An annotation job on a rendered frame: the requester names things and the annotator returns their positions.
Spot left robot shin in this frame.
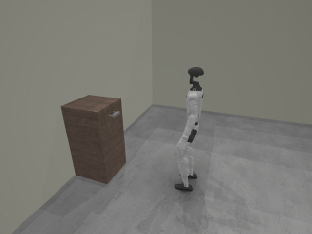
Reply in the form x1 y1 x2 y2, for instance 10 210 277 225
177 160 189 187

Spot left robot forearm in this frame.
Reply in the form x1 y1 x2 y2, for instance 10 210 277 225
181 115 196 142

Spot drawer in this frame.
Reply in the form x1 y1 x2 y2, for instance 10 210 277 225
99 101 121 127

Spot left robot hand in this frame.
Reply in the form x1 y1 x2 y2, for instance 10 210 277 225
174 140 187 158

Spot robot right foot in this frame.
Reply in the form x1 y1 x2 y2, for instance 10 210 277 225
188 173 197 179

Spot handle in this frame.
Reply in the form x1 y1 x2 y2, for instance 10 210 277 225
108 111 120 118

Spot left robot upper arm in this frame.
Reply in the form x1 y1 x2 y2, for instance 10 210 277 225
188 91 198 121

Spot cabinet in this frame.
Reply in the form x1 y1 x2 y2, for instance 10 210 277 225
61 95 126 184

